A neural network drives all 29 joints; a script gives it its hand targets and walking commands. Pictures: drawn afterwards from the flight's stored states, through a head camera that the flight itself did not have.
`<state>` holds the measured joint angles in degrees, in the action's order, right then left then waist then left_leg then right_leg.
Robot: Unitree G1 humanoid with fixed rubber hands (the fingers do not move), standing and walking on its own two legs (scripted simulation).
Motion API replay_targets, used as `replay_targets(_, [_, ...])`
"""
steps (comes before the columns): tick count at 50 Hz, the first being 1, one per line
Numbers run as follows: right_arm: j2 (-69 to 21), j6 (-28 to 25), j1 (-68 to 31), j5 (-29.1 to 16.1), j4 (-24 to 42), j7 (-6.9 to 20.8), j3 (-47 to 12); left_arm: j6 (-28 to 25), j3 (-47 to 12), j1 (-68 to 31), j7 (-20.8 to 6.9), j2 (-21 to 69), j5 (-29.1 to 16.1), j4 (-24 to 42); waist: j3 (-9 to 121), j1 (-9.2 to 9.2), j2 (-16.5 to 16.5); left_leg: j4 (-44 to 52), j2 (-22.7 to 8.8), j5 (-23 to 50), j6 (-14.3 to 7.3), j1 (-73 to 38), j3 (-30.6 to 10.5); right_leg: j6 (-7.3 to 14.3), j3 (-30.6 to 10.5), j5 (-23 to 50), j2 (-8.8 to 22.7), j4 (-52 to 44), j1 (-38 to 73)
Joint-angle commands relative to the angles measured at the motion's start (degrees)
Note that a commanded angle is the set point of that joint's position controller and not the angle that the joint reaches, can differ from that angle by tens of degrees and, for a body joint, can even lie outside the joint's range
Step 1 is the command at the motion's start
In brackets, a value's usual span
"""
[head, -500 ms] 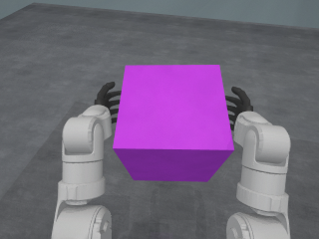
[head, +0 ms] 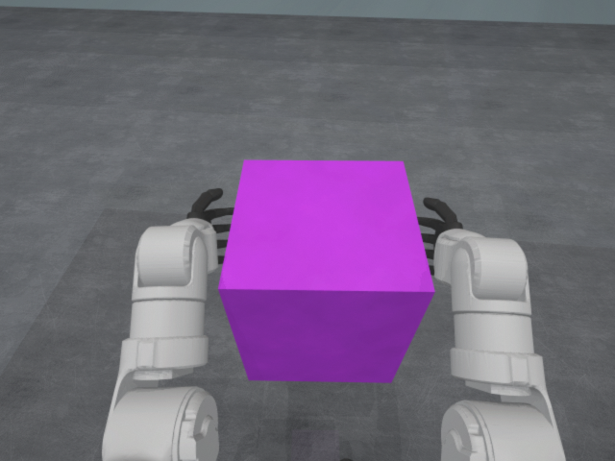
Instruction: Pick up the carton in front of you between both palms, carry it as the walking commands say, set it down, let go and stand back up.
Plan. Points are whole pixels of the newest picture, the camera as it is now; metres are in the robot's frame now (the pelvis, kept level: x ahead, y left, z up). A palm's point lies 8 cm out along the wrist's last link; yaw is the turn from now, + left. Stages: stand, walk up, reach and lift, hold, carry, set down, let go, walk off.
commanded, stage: carry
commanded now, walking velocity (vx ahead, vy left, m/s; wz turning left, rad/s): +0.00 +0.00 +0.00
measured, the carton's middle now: (321, 277) +0.38 -0.01 +0.03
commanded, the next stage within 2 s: hold in 1.70 s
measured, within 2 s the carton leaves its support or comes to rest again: neither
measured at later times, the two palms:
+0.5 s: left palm (192, 191) +0.46 +0.16 +0.12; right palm (413, 188) +0.46 -0.14 +0.12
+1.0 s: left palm (199, 246) +0.41 +0.15 +0.06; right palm (414, 247) +0.40 -0.14 +0.05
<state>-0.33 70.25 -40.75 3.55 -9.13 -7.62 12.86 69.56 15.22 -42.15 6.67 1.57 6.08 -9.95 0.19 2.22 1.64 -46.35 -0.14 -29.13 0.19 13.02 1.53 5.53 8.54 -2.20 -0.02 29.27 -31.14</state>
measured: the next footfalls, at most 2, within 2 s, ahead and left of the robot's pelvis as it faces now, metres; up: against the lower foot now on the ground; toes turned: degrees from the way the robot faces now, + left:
left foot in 0.32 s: +0.19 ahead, +0.12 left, +0.00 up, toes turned -13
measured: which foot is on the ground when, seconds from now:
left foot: up 0.00-0.30, down 0.32-1.00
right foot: down 0.00-1.00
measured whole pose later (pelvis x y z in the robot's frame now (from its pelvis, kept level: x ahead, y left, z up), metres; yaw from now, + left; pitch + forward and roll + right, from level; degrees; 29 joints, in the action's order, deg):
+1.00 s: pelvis +0.13 +0.01 +0.02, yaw -1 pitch +1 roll +0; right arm -8.3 42.0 -12.9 16.0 -16.9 -1.1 10.7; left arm 41.4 11.8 -13.1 0.2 8.3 16.3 -16.8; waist 10.2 -0.1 0.1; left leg -30.7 -0.2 -13.9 -1.4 18.4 3.8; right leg 2.4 5.8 -16.7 0.2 31.3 -16.2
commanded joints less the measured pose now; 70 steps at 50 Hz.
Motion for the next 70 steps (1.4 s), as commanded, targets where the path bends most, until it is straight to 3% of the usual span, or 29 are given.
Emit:
replay_targets(1, [-69.5, -2.6, -40.9, -26.4, 7.8, 14.5, -37.8, -2.1, -33.8, -29.6, -12.4, 62.3, -21.9, 3.4, 44.4, -4.83, -13.4, -26.0, 1.6, -5.6, 1.5, 22.4, -3.6, 11.2, -27.6, 54.0, 24.2, 0.5, 58.5])
replay_targets(2, [-70.0, -3.1, -41.1, -26.6, 9.2, 14.3, -38.7, -2.7, -35.1, -31.0, -12.4, 63.6, -22.8, 7.1, 42.0, -4.51, -10.1, -23.4, 0.0, -3.9, 0.8, 24.0, -3.9, 8.6, -24.7, 46.3, 21.5, -0.9, 55.2])
replay_targets(3, [-70.3, -3.6, -41.1, -26.8, 10.9, 14.0, -39.5, -3.2, -36.8, -33.8, -12.4, 64.7, -23.9, 11.5, 38.9, -3.72, -7.2, -18.1, -1.5, -1.2, 0.9, 23.6, -3.9, 6.4, -21.1, 45.1, 19.7, -2.1, 51.1])
replay_targets(5, [-70.3, -4.6, -39.3, -26.7, 14.7, 13.0, -41.3, -3.9, -40.1, -35.6, -12.4, 65.8, -25.8, 17.9, 37.1, -2.91, -7.5, -6.2, -2.1, 1.1, 1.6, 19.1, -2.9, 4.1, -15.6, 43.0, 16.4, -3.9, 45.8])
replay_targets(8, [-68.4, -5.6, -33.9, -24.7, 18.2, 11.4, -43.3, -4.2, -43.7, -32.7, -12.8, 63.6, -27.2, 22.7, 39.6, -2.82, -8.3, 2.3, 0.1, 3.9, 2.5, 13.9, 0.2, 4.4, -12.1, 46.5, 15.4, -3.5, 45.1])
replay_targets(11, [-65.2, -6.0, -29.9, -22.5, 20.5, 10.7, -44.8, -4.2, -46.2, -28.9, -13.5, 60.6, -27.6, 24.2, 39.8, -3.19, -10.4, 8.1, 0.8, 10.1, 2.0, 11.8, 1.4, 4.4, -9.0, 50.8, 14.1, -1.2, 44.6])
replay_targets(14, [-62.7, -5.6, -25.8, -20.7, 19.2, 11.6, -45.3, -3.9, -47.1, -24.0, -14.6, 58.6, -26.2, 21.3, 38.0, -3.55, -9.9, 18.6, 0.8, 20.3, 1.2, 7.4, 2.5, 3.9, -6.4, 45.6, 11.8, 2.5, 41.4])
replay_targets(16, [-61.7, -5.3, -23.3, -19.6, 16.5, 13.1, -44.7, -4.1, -47.0, -21.6, -15.3, 58.1, -24.9, 18.2, 35.9, -2.35, -8.0, 27.0, -2.6, 34.5, -0.2, -3.2, 0.3, 0.9, -6.8, 31.7, 10.0, 4.0, 32.0])
replay_targets(17, [-60.9, -5.0, -22.5, -19.4, 14.7, 14.0, -43.9, -4.3, -46.7, -20.4, -15.6, 57.8, -24.1, 16.2, 36.0, -2.17, -3.7, 23.2, -8.7, 52.7, -2.4, -11.8, -4.9, -0.8, -7.2, 15.7, 9.3, 5.4, 22.9])
replay_targets(18, [-59.8, -5.3, -20.4, -18.0, 12.9, 14.6, -43.3, -4.0, -46.9, -19.2, -15.7, 58.7, -23.6, 15.7, 36.0, -2.29, 3.8, 15.4, -13.7, 69.4, -6.8, -16.8, -6.9, -3.4, -6.7, 1.7, 6.1, 2.7, 17.0])
replay_targets(19, [-60.7, -5.5, -19.6, -18.2, 11.4, 15.3, -42.6, -4.2, -46.2, -19.7, -15.9, 58.9, -22.7, 14.5, 34.8, -2.20, 6.8, 15.8, -14.6, 73.2, -7.6, -17.1, -7.9, -4.1, -6.1, -6.6, 5.1, 2.3, 15.7])
replay_targets(20, [-60.9, -5.8, -18.3, -17.8, 9.7, 16.0, -41.6, -4.4, -45.6, -19.0, -16.2, 59.8, -22.2, 12.5, 33.4, -2.34, 7.7, 16.3, -14.3, 70.7, -7.1, -15.8, -7.6, -4.5, -6.0, -8.5, 4.9, 1.2, 16.3])
replay_targets(21, [-61.2, -6.3, -17.3, -17.3, 8.3, 16.6, -40.8, -5.0, -44.8, -18.2, -16.6, 60.6, -21.6, 10.4, 32.0, -2.34, 5.9, 16.7, -13.3, 66.3, -6.6, -13.4, -6.9, -4.6, -6.4, -6.1, 5.2, 0.7, 17.9])
replay_targets(24, [-61.8, -8.8, -13.2, -14.4, 3.6, 18.0, -37.1, -7.6, -40.9, -13.5, -17.8, 61.7, -18.8, 4.1, 28.2, -2.33, 1.8, 16.4, -9.4, 51.5, -4.3, -5.7, -4.0, -4.0, -8.0, 8.6, 7.6, 0.9, 22.1])
replay_targets(26, [-62.1, -10.9, -12.4, -12.9, 2.6, 18.7, -35.6, -9.9, -38.8, -11.7, -18.4, 61.7, -16.8, 2.0, 25.6, -2.28, -0.6, 16.5, -8.3, 44.4, -3.4, -3.2, -3.6, -3.7, -8.5, 12.2, 8.4, 0.5, 22.1])
replay_targets(32, [-62.4, -16.8, -12.4, -10.9, 3.3, 19.3, -35.4, -16.2, -36.1, -8.3, -18.8, 61.1, -12.6, 1.1, 19.9, -2.27, -1.8, 18.8, -8.5, 31.4, -3.3, 0.3, -5.2, -3.1, -8.8, -0.9, 8.1, -1.6, 19.2])
replay_targets(40, [-60.6, -24.7, -4.0, -5.4, 0.4, 19.9, -33.1, -24.1, -33.6, -0.1, -19.2, 59.2, -6.5, -0.4, 21.2, -2.24, -1.3, 18.6, -8.0, 28.5, -3.1, 0.5, -4.7, -2.8, -9.5, -1.1, 8.4, -1.7, 19.3])
replay_targets(46, [-61.3, -30.3, 0.7, -2.5, -3.4, 20.3, -29.2, -29.5, -30.6, 3.5, -20.1, 59.6, -4.0, -4.2, 20.2, -2.15, -1.4, 19.4, -7.7, 25.3, -3.1, 0.7, -4.5, -2.7, -10.1, -3.8, 8.5, -3.0, 17.5])
replay_targets(50, [-62.4, -32.9, 0.0, -2.7, -3.1, 20.4, -30.0, -32.0, -31.7, 2.8, -20.3, 60.9, -4.5, -4.1, 19.8, -2.14, -1.7, 20.1, -7.5, 23.2, -3.1, 1.0, -4.6, -2.7, -10.4, -5.9, 8.4, -4.0, 16.8])
replay_targets(55, [-62.7, -32.2, -1.8, -4.7, -0.3, 20.0, -33.5, -31.2, -34.9, 1.5, -19.9, 61.2, -6.5, -1.5, 20.1, -2.17, -1.8, 20.7, -7.3, 21.3, -3.1, 1.0, -4.7, -2.6, -10.6, -8.8, 8.3, -4.8, 16.3])
replay_targets(61, [-60.8, -30.7, 1.2, -3.0, -2.5, 19.8, -31.3, -29.8, -32.3, 4.3, -19.6, 59.0, -4.5, -3.6, 19.1, -2.09, -1.8, 21.2, -7.3, 20.6, -2.9, 2.1, -4.6, -2.7, -10.7, -9.3, 8.1, -5.3, 15.9])
replay_targets(70, [-61.4, -31.0, -0.2, -3.7, -1.5, 19.9, -32.2, -30.0, -33.2, 3.3, -19.4, 59.8, -5.2, -2.3, 18.6, -2.08, -1.5, 21.8, -7.2, 18.9, -2.8, 2.5, -4.7, -2.6, -10.9, -11.3, 8.0, -6.1, 15.2])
